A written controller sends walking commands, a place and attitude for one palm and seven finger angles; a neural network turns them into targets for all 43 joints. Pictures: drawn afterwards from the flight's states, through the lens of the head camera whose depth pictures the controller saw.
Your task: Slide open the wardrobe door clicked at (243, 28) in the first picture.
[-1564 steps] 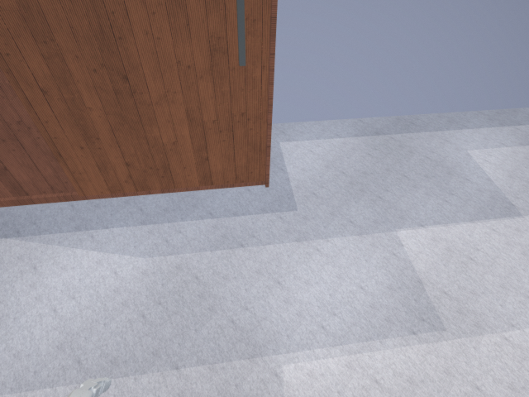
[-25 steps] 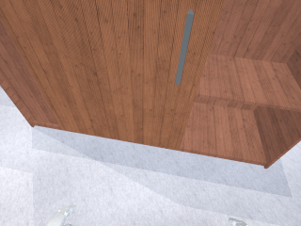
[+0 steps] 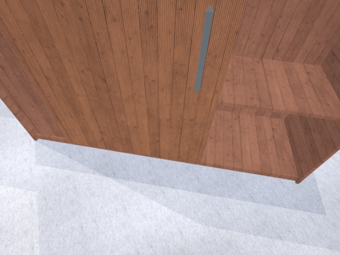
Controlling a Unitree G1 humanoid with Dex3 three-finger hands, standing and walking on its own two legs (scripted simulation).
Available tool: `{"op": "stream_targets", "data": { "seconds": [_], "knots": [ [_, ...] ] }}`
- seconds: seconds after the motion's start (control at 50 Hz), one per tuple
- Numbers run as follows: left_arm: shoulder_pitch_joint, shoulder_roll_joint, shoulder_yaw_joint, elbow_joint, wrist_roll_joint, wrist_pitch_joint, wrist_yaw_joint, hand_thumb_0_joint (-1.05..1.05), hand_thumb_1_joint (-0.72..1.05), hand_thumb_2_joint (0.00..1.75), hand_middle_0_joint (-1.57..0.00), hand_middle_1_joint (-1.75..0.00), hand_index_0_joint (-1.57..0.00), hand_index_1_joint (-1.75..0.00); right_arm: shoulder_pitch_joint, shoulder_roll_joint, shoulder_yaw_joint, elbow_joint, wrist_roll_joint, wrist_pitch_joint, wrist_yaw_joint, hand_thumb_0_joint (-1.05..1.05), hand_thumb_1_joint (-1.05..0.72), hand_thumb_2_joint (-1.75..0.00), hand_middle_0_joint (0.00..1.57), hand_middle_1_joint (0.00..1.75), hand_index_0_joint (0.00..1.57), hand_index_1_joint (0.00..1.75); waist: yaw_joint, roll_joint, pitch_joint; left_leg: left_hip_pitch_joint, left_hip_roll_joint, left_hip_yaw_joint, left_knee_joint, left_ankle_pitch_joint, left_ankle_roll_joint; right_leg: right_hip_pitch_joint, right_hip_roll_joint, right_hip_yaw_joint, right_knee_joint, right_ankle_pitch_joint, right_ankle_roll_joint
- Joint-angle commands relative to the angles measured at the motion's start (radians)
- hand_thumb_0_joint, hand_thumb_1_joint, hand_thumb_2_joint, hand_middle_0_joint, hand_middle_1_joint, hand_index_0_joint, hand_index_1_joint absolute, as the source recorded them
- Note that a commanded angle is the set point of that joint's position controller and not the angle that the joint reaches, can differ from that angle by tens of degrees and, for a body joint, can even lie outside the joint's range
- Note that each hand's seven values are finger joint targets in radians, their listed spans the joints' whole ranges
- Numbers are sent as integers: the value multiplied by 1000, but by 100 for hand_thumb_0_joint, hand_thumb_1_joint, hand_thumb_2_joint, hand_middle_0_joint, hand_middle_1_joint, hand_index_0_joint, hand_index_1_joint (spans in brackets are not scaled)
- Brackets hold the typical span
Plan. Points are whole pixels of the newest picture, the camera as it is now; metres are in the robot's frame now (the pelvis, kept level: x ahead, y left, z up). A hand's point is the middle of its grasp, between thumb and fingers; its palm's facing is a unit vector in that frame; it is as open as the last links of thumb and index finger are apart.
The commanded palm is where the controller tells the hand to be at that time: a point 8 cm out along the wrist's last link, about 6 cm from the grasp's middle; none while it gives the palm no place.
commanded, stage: let the arm hang, fingers relaxed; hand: right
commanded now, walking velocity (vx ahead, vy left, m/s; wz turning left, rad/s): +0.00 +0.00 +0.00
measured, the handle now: (202, 53) +0.75 -0.06 +0.08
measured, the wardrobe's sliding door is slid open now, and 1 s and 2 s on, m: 0.63 0.63 0.63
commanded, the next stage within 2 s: look to check the result in 0.36 s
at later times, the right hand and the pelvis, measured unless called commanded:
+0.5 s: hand out of the picture +0.03 -0.19 -0.17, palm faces +0.00 +0.98 -0.21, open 7.4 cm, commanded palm none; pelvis +0.01 +0.00 +0.00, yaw +0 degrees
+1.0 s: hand out of the picture +0.05 -0.20 -0.17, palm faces -0.01 +0.97 -0.23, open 7.4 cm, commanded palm none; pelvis +0.02 +0.00 +0.01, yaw +0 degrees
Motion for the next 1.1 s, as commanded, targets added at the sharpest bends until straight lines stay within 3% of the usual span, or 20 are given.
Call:
{"op": "stream_targets", "data": {
  "seconds": [0.0,0.1,0.18,0.4,0.64,1.08],
  "knots": [
    [45,116,27,-34,-4,-21,11,0,90,90,-20,-30,-20,-30,53,-94,-15,-37,-6,-14,-10,0,-90,-90,20,30,20,30,-2,32,14,-42,63,-72,-86,-63,43,-7,-117,140,-125,-108,2],
    [32,114,27,-32,-4,-24,9,0,90,90,-20,-30,-20,-30,37,-92,-18,-46,-8,-16,-10,0,-90,-90,20,30,20,30,-3,35,23,-41,67,-70,-86,-51,39,-9,-115,137,-132,-96,4],
    [16,118,26,-33,-3,-33,10,0,90,90,-20,-30,-20,-30,23,-93,-20,-48,-6,-21,-9,0,-90,-90,20,30,20,30,-2,-9,-8,-15,69,-71,-77,6,38,21,-119,140,-134,-26,4],
    [-18,151,26,-32,-8,-39,12,0,90,90,-20,-30,-20,-30,6,-115,-20,-44,-4,-29,-7,0,-90,-90,20,30,20,30,0,12,-34,6,81,-72,-104,61,36,93,-124,128,-117,86,4],
    [-45,174,24,-23,-8,-36,11,0,90,90,-20,-30,-20,-30,-14,-137,-16,-30,-3,-29,-6,0,-90,-90,20,30,20,30,4,30,-9,10,86,-75,-128,42,36,104,-123,131,-139,65,8],
    [-107,248,32,-25,-9,-47,8,0,90,90,-20,-30,-20,-30,-77,-214,-29,-44,-1,-41,1,0,-90,-90,20,30,20,30,0,16,-43,61,97,-81,-150,100,46,135,-132,135,-148,135,10]
  ]
}}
